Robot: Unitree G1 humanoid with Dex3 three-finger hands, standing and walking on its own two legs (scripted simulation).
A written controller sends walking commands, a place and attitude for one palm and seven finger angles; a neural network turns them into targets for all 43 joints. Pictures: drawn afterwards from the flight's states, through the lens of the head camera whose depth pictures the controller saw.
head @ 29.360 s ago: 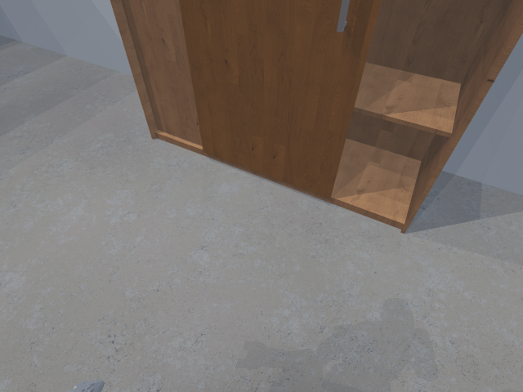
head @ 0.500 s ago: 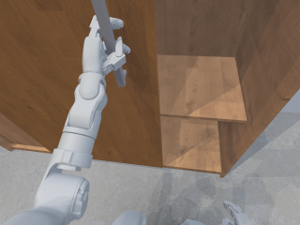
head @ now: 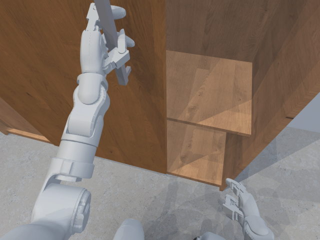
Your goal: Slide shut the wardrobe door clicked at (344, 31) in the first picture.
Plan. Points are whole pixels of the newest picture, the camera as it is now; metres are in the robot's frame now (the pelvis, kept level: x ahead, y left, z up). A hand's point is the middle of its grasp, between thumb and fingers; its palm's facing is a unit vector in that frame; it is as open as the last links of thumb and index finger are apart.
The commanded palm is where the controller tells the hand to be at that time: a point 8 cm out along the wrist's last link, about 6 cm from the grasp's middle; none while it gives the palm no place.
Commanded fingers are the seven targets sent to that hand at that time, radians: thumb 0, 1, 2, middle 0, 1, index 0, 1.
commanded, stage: step sideways, sliding the door along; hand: left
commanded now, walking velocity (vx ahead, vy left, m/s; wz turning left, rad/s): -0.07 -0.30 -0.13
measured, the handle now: (114, 30) +0.46 +0.17 +0.24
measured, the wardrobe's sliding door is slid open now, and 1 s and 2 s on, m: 0.33 0.02 0.00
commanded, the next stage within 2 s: stop walking and hold the door there in 1.54 s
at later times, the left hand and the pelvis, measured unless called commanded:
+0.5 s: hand (201, 68) +0.40 -0.01 +0.21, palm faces +0.04 -0.99 -0.12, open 6.5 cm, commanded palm +0.37 -0.01 +0.23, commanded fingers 0.00 0.90 0.90 -0.45 -1.40 -0.45 -1.40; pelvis +0.01 -0.10 -0.01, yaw +0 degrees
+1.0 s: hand (289, 80) +0.38 -0.16 +0.22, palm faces +0.01 -1.00 -0.08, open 6.3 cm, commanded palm +0.36 -0.15 +0.23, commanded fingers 0.00 0.90 0.90 -0.45 -1.40 -0.45 -1.40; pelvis -0.02 -0.23 +0.00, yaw -2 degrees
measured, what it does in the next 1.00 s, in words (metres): steps to the right: left foot, then left foot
